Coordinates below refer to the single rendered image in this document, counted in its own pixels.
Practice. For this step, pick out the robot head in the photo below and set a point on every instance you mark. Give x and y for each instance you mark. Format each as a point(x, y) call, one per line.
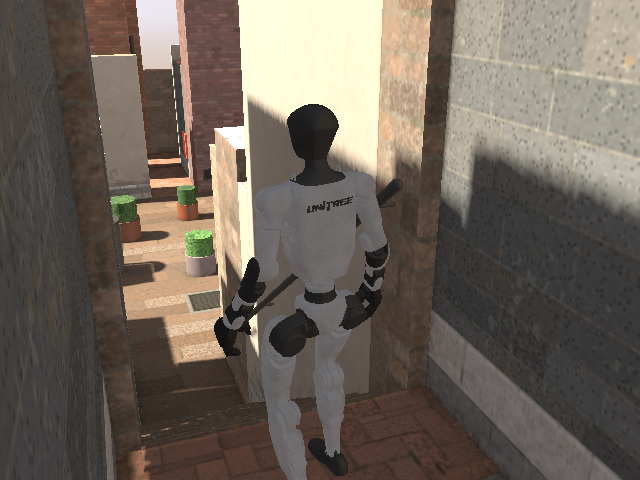
point(312, 130)

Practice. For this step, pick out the right robot thigh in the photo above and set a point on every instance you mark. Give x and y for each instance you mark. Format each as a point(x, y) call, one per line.
point(326, 375)

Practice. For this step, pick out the robot right forearm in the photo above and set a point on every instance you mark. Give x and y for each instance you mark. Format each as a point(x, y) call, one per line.
point(375, 267)

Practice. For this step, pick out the robot right hand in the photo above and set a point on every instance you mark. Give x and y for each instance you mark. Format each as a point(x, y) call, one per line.
point(373, 297)

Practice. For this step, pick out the robot right upper arm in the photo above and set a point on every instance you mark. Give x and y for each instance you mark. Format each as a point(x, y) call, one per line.
point(373, 238)

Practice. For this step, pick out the robot left forearm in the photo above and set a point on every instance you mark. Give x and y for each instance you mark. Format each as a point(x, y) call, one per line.
point(246, 297)

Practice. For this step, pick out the robot left hand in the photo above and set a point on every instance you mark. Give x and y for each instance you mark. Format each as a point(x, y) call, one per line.
point(226, 337)

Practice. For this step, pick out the robot left upper arm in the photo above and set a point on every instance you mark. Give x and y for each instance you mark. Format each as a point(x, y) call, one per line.
point(270, 204)

